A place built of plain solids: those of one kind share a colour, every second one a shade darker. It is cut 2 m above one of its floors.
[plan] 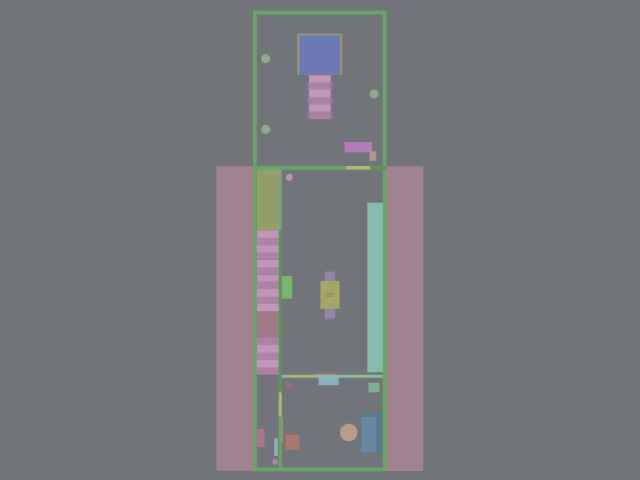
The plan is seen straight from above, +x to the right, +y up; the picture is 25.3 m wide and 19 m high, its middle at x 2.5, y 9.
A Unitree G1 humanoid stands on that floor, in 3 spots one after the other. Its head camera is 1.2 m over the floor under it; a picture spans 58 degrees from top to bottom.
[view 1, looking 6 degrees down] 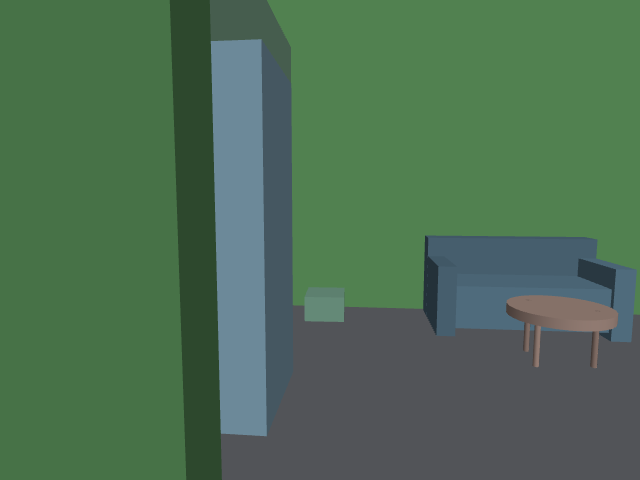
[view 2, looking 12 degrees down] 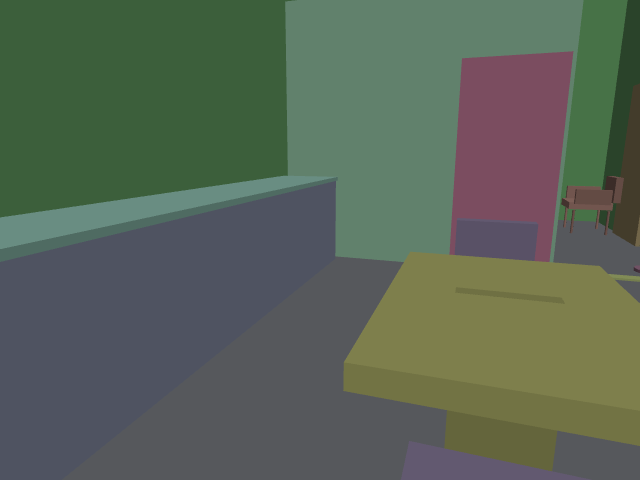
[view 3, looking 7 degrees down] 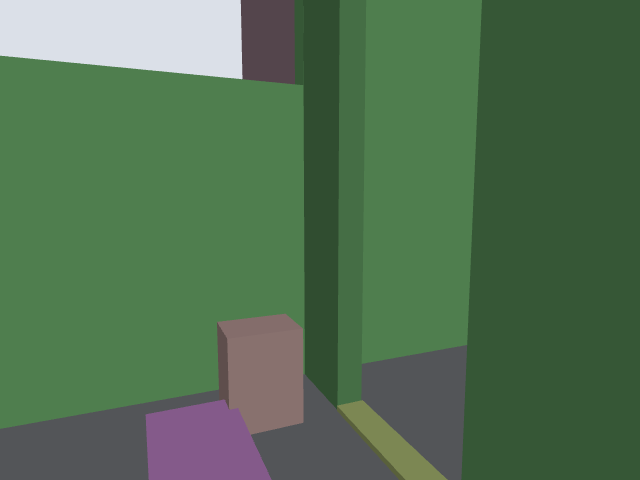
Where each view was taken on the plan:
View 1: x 0.43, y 2.77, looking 6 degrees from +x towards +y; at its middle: wall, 4.61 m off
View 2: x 3.04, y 8.22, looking -71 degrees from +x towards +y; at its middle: kitchen_run_units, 4.25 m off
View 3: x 2.49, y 12.88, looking -23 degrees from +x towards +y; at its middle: wall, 2.46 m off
